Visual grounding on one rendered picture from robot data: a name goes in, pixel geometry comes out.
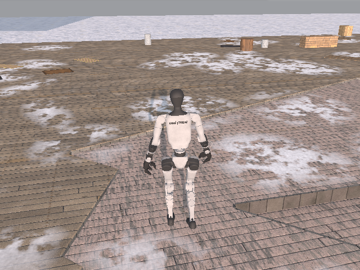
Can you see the robot left shin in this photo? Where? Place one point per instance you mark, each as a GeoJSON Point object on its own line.
{"type": "Point", "coordinates": [169, 201]}

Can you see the robot left upper arm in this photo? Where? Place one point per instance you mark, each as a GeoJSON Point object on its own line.
{"type": "Point", "coordinates": [157, 129]}

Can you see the robot right thigh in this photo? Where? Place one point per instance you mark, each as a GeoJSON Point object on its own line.
{"type": "Point", "coordinates": [193, 166]}

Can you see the right robot hand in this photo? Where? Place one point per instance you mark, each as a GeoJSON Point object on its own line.
{"type": "Point", "coordinates": [204, 155]}

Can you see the robot right forearm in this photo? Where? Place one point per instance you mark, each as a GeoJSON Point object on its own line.
{"type": "Point", "coordinates": [205, 146]}

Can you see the robot left forearm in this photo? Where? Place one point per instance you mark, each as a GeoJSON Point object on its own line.
{"type": "Point", "coordinates": [150, 152]}

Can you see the left robot hand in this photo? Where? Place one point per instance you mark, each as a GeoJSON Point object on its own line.
{"type": "Point", "coordinates": [146, 166]}

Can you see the robot right upper arm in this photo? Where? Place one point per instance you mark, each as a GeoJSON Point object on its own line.
{"type": "Point", "coordinates": [195, 117]}

